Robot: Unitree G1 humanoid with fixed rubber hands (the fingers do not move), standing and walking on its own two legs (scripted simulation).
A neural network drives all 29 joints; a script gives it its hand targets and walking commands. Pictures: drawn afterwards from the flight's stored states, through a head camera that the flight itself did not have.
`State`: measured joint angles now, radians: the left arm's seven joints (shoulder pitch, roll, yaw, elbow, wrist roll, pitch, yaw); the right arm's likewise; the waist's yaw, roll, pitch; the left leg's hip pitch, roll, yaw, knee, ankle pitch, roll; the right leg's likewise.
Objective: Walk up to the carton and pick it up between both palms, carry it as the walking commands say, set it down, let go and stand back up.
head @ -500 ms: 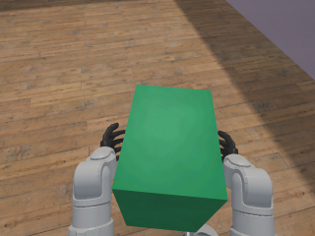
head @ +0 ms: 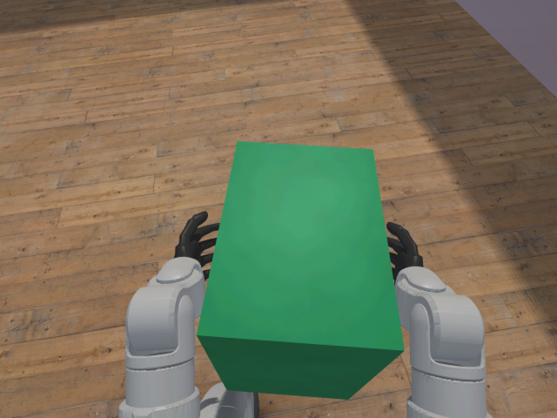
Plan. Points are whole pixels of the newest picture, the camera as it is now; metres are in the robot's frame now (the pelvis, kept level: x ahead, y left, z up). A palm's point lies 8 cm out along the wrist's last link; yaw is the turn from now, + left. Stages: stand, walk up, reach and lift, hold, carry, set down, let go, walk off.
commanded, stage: carry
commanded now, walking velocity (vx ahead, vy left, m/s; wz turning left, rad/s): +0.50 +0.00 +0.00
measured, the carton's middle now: (295, 277) +0.30 +0.00 +0.00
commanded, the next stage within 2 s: none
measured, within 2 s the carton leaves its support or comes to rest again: neither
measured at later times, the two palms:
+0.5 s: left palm (230, 102) +0.63 +0.13 +0.07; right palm (379, 110) +0.60 -0.15 +0.06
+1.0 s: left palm (248, 17) +0.95 +0.12 +0.08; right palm (363, 21) +0.94 -0.16 +0.06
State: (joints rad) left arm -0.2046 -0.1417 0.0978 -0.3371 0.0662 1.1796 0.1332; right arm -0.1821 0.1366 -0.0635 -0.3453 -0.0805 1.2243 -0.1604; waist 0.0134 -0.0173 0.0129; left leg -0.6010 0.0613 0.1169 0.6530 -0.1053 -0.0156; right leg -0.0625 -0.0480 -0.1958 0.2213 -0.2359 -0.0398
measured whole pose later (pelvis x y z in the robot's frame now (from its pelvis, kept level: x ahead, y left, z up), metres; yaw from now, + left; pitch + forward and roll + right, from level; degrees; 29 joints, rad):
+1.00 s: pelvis +0.67 -0.02 -0.02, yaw -1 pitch +4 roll +2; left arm -0.22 -0.14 0.10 -0.36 0.07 1.20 0.13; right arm -0.19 0.14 -0.06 -0.37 -0.09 1.24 -0.16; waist 0.01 -0.02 -0.02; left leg -0.47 0.00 0.19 0.41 0.00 0.02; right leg 0.06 -0.06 -0.17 0.28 -0.38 0.00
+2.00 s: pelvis +1.33 -0.04 -0.02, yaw -3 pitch +4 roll +2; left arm -0.24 -0.15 0.15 -0.28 0.09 1.20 0.12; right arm -0.23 0.15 -0.07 -0.26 -0.10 1.23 -0.15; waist -0.01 -0.03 -0.04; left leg -0.37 -0.01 0.20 0.46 -0.16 0.08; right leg -0.26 -0.04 -0.04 1.03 -0.46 0.01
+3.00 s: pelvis +1.70 -0.06 -0.02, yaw -2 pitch +3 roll +0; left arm -0.25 -0.15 0.13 -0.20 0.10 1.20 0.12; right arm -0.22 0.14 -0.10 -0.22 -0.12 1.25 -0.13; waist 0.01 0.01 -0.13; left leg -0.31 0.01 0.10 0.55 -0.29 0.03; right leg -0.26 -0.02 -0.15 0.54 -0.34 -0.03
